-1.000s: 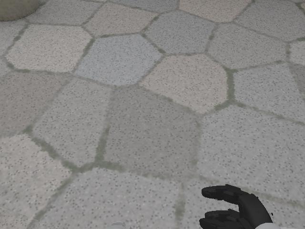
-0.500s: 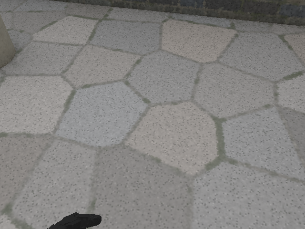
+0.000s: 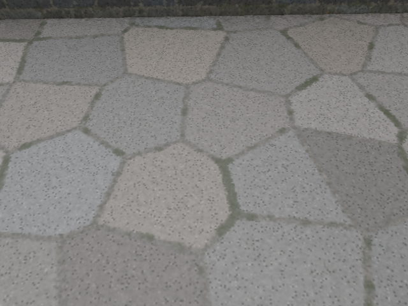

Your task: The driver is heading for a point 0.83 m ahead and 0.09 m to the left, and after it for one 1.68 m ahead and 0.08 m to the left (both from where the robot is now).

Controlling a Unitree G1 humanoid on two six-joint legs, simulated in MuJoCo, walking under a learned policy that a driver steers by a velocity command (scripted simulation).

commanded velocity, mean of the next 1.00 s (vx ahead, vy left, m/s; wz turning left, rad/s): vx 0.45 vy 0.00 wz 0.11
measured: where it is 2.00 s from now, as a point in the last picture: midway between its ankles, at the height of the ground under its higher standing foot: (168, 205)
